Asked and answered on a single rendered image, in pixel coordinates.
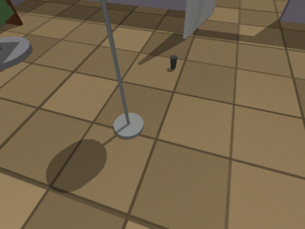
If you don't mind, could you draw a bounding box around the office chair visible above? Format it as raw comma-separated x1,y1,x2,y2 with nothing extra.
0,0,32,70

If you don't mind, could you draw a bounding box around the floor lamp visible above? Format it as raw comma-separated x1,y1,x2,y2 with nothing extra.
101,0,144,139

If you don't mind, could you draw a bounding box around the cup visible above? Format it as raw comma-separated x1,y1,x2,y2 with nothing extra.
170,55,177,70

